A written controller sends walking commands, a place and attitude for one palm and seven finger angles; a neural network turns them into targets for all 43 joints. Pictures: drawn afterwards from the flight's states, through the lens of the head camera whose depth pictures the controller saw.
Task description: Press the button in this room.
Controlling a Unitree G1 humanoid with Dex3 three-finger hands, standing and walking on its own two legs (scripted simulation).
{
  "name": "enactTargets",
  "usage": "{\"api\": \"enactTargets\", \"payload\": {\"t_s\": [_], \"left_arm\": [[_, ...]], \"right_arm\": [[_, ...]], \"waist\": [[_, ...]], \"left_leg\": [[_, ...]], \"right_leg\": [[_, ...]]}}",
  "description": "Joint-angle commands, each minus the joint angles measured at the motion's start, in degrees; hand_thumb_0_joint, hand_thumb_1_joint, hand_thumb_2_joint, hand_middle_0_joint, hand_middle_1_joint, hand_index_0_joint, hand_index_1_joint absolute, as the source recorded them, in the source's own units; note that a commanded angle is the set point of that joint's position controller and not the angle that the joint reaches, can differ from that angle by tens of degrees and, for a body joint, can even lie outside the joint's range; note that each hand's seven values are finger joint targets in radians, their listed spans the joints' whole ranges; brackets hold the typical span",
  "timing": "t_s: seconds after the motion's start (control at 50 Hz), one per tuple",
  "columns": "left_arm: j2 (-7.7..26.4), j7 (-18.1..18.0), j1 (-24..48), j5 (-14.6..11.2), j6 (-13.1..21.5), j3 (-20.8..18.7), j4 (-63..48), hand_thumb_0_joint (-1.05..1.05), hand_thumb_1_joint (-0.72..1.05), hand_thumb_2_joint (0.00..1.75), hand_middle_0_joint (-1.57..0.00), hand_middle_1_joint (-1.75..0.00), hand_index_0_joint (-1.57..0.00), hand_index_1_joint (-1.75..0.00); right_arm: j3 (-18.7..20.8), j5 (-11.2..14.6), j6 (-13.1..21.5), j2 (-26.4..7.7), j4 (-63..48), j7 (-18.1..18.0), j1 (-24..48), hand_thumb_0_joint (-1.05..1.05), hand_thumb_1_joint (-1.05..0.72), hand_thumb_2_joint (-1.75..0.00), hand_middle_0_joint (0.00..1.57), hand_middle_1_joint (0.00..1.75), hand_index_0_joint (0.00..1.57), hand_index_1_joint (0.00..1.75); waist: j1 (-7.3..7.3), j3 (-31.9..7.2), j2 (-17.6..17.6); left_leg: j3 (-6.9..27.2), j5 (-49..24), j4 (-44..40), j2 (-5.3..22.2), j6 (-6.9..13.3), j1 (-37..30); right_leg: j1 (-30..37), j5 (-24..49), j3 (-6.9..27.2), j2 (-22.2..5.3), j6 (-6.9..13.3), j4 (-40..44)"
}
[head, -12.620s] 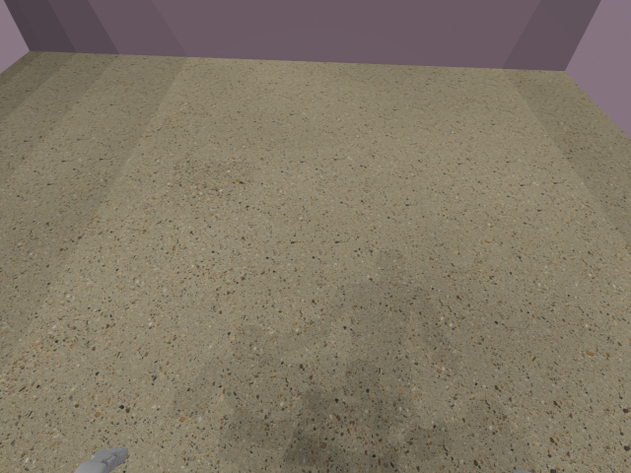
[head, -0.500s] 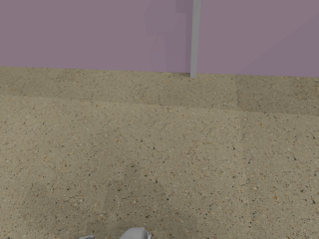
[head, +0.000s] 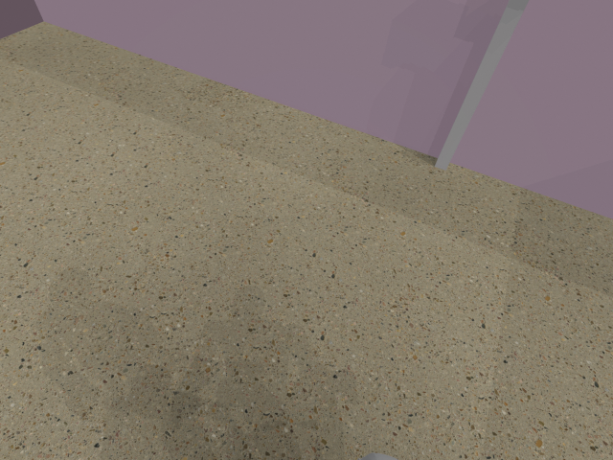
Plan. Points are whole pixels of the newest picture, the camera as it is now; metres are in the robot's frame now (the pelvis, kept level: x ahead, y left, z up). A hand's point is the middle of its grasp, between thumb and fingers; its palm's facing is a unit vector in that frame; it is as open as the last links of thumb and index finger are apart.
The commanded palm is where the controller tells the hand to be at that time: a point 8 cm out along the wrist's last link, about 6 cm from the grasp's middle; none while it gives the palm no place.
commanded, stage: turn or walk to find it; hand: left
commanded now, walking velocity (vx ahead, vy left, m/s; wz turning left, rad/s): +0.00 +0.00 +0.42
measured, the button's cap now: out of the picture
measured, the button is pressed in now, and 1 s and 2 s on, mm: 0 0 0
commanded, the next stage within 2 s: none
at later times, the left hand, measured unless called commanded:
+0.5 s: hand out of the picture +0.02 +0.14 -0.14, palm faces +0.21 -0.94 -0.28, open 7.4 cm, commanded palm none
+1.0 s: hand out of the picture -0.11 +0.19 -0.17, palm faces +0.45 -0.86 -0.24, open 7.4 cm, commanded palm none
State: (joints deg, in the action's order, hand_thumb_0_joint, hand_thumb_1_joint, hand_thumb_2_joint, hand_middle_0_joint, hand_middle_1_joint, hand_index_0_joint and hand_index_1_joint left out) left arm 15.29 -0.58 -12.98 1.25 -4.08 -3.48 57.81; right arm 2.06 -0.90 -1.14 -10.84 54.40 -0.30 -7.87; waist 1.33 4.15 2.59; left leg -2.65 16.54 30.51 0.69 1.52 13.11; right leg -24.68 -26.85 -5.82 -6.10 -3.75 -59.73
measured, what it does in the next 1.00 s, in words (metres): steps on the spot, turning left: right foot, then left foot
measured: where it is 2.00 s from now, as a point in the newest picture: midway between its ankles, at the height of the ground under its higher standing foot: outside the picture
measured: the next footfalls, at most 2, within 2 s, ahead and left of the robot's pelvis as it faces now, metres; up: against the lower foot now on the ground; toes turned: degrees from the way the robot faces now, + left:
right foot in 0.32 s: +0.04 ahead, -0.14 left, +0.00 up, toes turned +3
left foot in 0.80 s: -0.06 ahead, +0.09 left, +0.00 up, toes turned +26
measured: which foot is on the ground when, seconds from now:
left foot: down 0.00-0.32, up 0.34-0.78, down 0.80-1.00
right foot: up 0.00-0.30, down 0.32-0.80, up 0.82-1.00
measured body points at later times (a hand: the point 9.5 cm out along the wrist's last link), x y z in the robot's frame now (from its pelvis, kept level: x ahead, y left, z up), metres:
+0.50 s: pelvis -0.02 -0.06 +0.00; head +0.01 -0.09 +0.45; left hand +0.01 +0.19 -0.12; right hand +0.06 -0.31 -0.17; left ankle -0.07 +0.09 -0.64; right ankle -0.01 -0.15 -0.74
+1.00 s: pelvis -0.06 -0.02 +0.00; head -0.04 +0.01 +0.45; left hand -0.14 +0.24 -0.15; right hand +0.14 -0.19 -0.13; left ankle -0.10 +0.07 -0.74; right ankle -0.02 -0.16 -0.66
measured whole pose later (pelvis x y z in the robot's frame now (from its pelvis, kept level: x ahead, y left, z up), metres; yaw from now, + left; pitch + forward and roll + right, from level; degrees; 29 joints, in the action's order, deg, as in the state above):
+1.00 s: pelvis -0.06 -0.02 +0.00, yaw +25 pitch +0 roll -1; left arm 15.2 -0.3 -12.4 1.2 -3.5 -3.4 57.2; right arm 1.9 -0.8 -1.2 -10.6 54.4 -0.4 -7.7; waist 1.5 3.8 1.9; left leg -1.5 15.1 27.9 0.3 1.8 12.4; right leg -25.7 -24.4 -3.9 -5.8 -4.3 -61.1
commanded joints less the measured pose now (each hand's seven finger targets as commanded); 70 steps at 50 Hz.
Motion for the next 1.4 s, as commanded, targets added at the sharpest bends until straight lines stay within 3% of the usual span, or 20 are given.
{"api": "enactTargets", "payload": {"t_s": [0.0,0.14,0.26,0.28,0.3,0.32,0.42,0.66,0.74,0.76,0.78,0.8,0.92,1.12,1.2,1.22,1.24,1.26,1.28,1.38], "left_arm": [[3.05,0.09,1.77,-0.4,2.07,-0.77,-5.52,0.0,0.9,0.9,-0.2,-0.3,-0.2,-0.3],[2.1,-0.38,5.53,-0.62,2.1,-0.41,-8.0,0.0,0.9,0.9,-0.2,-0.3,-0.2,-0.3],[3.13,-0.64,-2.13,-0.9,3.68,-0.7,-6.58,0.0,0.9,0.9,-0.2,-0.3,-0.2,-0.3],[6.32,-0.99,-4.14,-0.26,4.37,-1.28,-6.44,0.0,0.9,0.9,-0.2,-0.3,-0.2,-0.3],[11.28,-1.36,-4.34,0.46,4.66,-2.4,-6.85,0.0,0.9,0.9,-0.2,-0.3,-0.2,-0.3],[11.26,-1.46,-4.18,-0.03,4.3,-2.01,-7.67,0.0,0.9,0.9,-0.2,-0.3,-0.2,-0.3],[4.46,-1.25,5.2,-0.37,4.83,-0.61,-9.76,0.0,0.9,0.9,-0.2,-0.3,-0.2,-0.3],[7.92,-1.25,-4.48,0.61,4.42,-1.94,-5.0,0.0,0.9,0.9,-0.2,-0.3,-0.2,-0.3],[8.5,-1.08,-2.16,-0.06,3.87,-2.11,-4.66,0.0,0.9,0.9,-0.2,-0.3,-0.2,-0.3],[6.93,-0.91,-1.78,-0.55,3.51,-1.87,-5.02,0.0,0.9,0.9,-0.2,-0.3,-0.2,-0.3],[3.39,-0.64,-2.27,-0.96,3.08,-1.2,-6.83,0.0,0.9,0.9,-0.2,-0.3,-0.2,-0.3],[1.92,-0.77,1.59,-0.5,2.54,-0.11,-8.4,0.0,0.9,0.9,-0.2,-0.3,-0.2,-0.3],[3.12,0.09,1.1,-0.33,2.0,-0.89,-5.13,0.0,0.9,0.9,-0.2,-0.3,-0.2,-0.3],[1.64,-0.4,4.87,-0.83,2.49,-0.2,-8.11,0.0,0.9,0.9,-0.2,-0.3,-0.2,-0.3],[2.58,-0.61,-1.66,-0.98,3.62,-0.48,-6.71,0.0,0.9,0.9,-0.2,-0.3,-0.2,-0.3],[4.98,-0.87,-3.5,-0.53,4.27,-0.96,-6.36,0.0,0.9,0.9,-0.2,-0.3,-0.2,-0.3],[10.21,-1.4,-4.61,0.36,4.81,-2.04,-6.22,0.0,0.9,0.9,-0.2,-0.3,-0.2,-0.3],[11.69,-1.48,-4.61,0.06,4.54,-2.15,-7.06,0.0,0.9,0.9,-0.2,-0.3,-0.2,-0.3],[9.04,-1.68,-1.72,-0.2,4.49,-1.87,-7.73,0.0,0.9,0.9,-0.2,-0.3,-0.2,-0.3],[4.24,-1.39,4.18,-0.36,5.06,-0.57,-9.23,0.0,0.9,0.9,-0.2,-0.3,-0.2,-0.3]], "right_arm": [[2.76,-0.1,0.81,-11.94,-2.15,-0.84,-2.24,0.0,-0.9,-0.9,0.2,0.3,0.2,0.3],[3.6,-0.47,0.3,-12.37,-2.24,-0.49,-4.61,0.0,-0.9,-0.9,0.2,0.3,0.2,0.3],[4.11,-0.04,-0.22,-11.54,-3.35,-0.07,-1.91,0.0,-0.9,-0.9,0.2,0.3,0.2,0.3],[3.77,0.39,-0.18,-8.61,-3.89,0.22,-2.94,0.0,-0.9,-0.9,0.2,0.3,0.2,0.3],[3.1,0.35,-0.15,-5.06,-5.61,0.38,-2.47,0.0,-0.9,-0.9,0.2,0.3,0.2,0.3],[3.87,-0.07,-0.75,-8.21,-5.8,0.24,-0.6,0.0,-0.9,-0.9,0.2,0.3,0.2,0.3],[4.01,-0.53,-2.26,-6.88,-0.78,1.32,-6.94,0.0,-0.9,-0.9,0.2,0.3,0.2,0.3],[2.1,0.43,-1.09,-5.06,-2.36,1.0,1.11,0.0,-0.9,-0.9,0.2,0.3,0.2,0.3],[2.08,0.44,-0.2,-6.16,-1.12,0.76,-4.24,0.0,-0.9,-0.9,0.2,0.3,0.2,0.3],[2.54,0.34,0.31,-8.43,-0.71,0.88,-6.16,0.0,-0.9,-0.9,0.2,0.3,0.2,0.3],[3.85,-0.16,0.77,-14.09,-1.0,0.58,-7.78,0.0,-0.9,-0.9,0.2,0.3,0.2,0.3],[4.47,-0.06,0.2,-16.95,-0.25,0.19,-10.16,0.0,-0.9,-0.9,0.2,0.3,0.2,0.3],[2.67,-0.16,0.68,-11.77,-2.14,-0.84,-1.28,0.0,-0.9,-0.9,0.2,0.3,0.2,0.3],[3.78,-0.62,0.19,-12.35,-2.47,-0.45,-4.08,0.0,-0.9,-0.9,0.2,0.3,0.2,0.3],[4.03,-0.19,-0.11,-11.65,-3.3,-0.2,-1.8,0.0,-0.9,-0.9,0.2,0.3,0.2,0.3],[3.86,0.27,0.01,-9.44,-3.4,0.06,-2.58,0.0,-0.9,-0.9,0.2,0.3,0.2,0.3],[3.09,0.53,0.09,-5.37,-4.61,0.36,-3.24,0.0,-0.9,-0.9,0.2,0.3,0.2,0.3],[3.63,0.21,-0.55,-7.21,-5.71,0.17,-1.03,0.0,-0.9,-0.9,0.2,0.3,0.2,0.3],[3.88,-0.22,-1.24,-7.87,-4.7,0.18,-1.26,0.0,-0.9,-0.9,0.2,0.3,0.2,0.3],[3.84,-0.42,-2.11,-6.71,-0.14,1.24,-6.86,0.0,-0.9,-0.9,0.2,0.3,0.2,0.3]], "waist": [[-1.87,-4.5,-10.2],[-3.54,-4.59,-11.64],[0.49,-8.0,-8.94],[1.2,-9.47,-0.15],[1.75,-7.61,15.69],[2.36,-6.31,10.78],[-3.2,-1.98,5.02],[2.16,-5.33,8.58],[-1.38,-7.98,6.37],[-2.62,-9.28,-0.8],[-3.63,-9.41,-16.65],[-5.29,-8.0,-19.6],[-1.53,-3.48,-11.5],[-3.19,-5.7,-12.2],[0.27,-8.33,-10.29],[0.88,-9.49,-4.25],[1.36,-9.42,12.35],[2.3,-7.17,13.0],[0.79,-5.56,8.11],[-2.74,-2.86,6.18]], "left_leg": [[12.62,-27.0,-11.61,12.72,6.91,-6.45],[18.17,-23.75,-11.16,13.08,8.42,-5.97],[18.58,-18.22,-3.07,7.68,3.99,4.79],[14.44,-6.71,3.66,3.04,0.59,12.59],[5.53,13.81,16.7,-4.72,-3.23,22.27],[7.64,17.41,27.32,-2.73,-2.91,19.79],[6.04,3.38,40.68,0.06,-4.51,19.03],[-0.5,11.11,14.69,1.45,-5.3,12.18],[-2.55,-2.03,-2.78,0.82,-3.86,-0.9],[1.34,-9.85,-8.73,3.66,-2.73,-8.38],[19.14,-25.25,-10.79,17.19,3.09,-15.65],[22.62,-35.44,-11.89,23.19,8.62,-12.29],[12.26,-26.39,-11.79,12.93,6.64,-5.62],[18.53,-28.42,-9.12,12.44,8.16,-5.22],[18.22,-23.34,-3.23,8.69,4.73,1.45],[15.52,-13.42,1.38,5.07,1.6,7.92],[6.66,6.69,13.02,-3.01,-2.6,18.99],[6.46,17.97,24.53,-3.23,-3.12,18.79],[9.1,15.29,31.7,-1.87,-2.88,18.71],[5.89,3.67,40.24,0.51,-4.89,18.77]], "right_leg": [[-5.25,3.43,3.67,-0.04,-1.14,-2.43],[-2.59,0.92,4.21,1.49,-1.31,7.65],[18.11,15.4,2.71,3.24,-0.17,35.52],[26.02,16.17,9.86,-4.79,1.69,41.41],[27.4,20.79,24.43,-18.92,8.04,43.47],[17.99,21.83,24.56,-22.53,12.3,44.4],[12.67,19.34,7.21,-11.12,8.34,43.32],[22.62,38.46,3.81,-15.23,12.0,36.62],[17.04,35.08,-0.61,-13.68,7.58,29.54],[11.21,28.36,-2.95,-10.96,4.7,22.79],[-3.69,4.56,-5.71,-3.35,0.27,11.9],[-6.37,-10.9,-1.83,-0.82,-0.49,3.79],[-5.62,3.11,3.47,-0.39,-0.86,-3.49],[1.21,0.79,3.39,2.62,-0.97,14.02],[15.22,14.16,2.07,3.65,-0.34,33.78],[23.19,18.44,6.26,-1.23,0.64,39.7],[29.13,24.48,20.25,-15.52,5.63,41.85],[20.52,29.42,24.18,-22.81,11.34,43.02],[16.93,26.86,20.09,-20.07,12.83,43.39],[15.23,25.94,6.2,-11.36,8.67,41.99]]}}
